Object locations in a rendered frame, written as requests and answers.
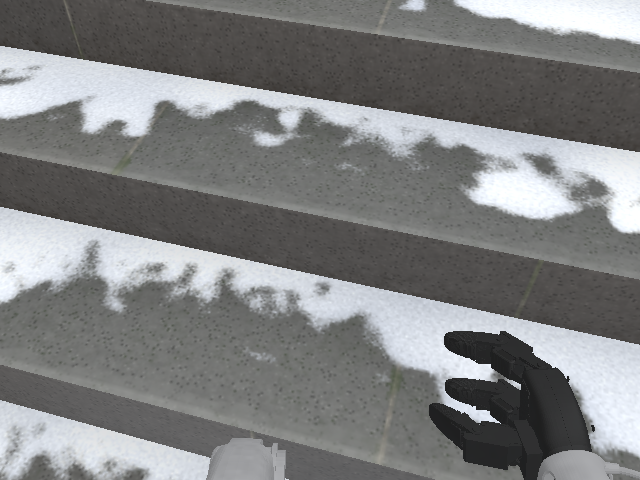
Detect robot right hand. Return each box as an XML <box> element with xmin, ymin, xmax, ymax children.
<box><xmin>429</xmin><ymin>331</ymin><xmax>595</xmax><ymax>480</ymax></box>

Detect left robot thigh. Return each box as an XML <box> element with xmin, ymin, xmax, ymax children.
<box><xmin>206</xmin><ymin>438</ymin><xmax>286</xmax><ymax>480</ymax></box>

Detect left robot shin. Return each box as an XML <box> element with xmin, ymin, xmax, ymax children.
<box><xmin>208</xmin><ymin>445</ymin><xmax>223</xmax><ymax>472</ymax></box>

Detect right robot forearm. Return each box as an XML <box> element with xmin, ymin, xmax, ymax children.
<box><xmin>537</xmin><ymin>450</ymin><xmax>613</xmax><ymax>480</ymax></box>

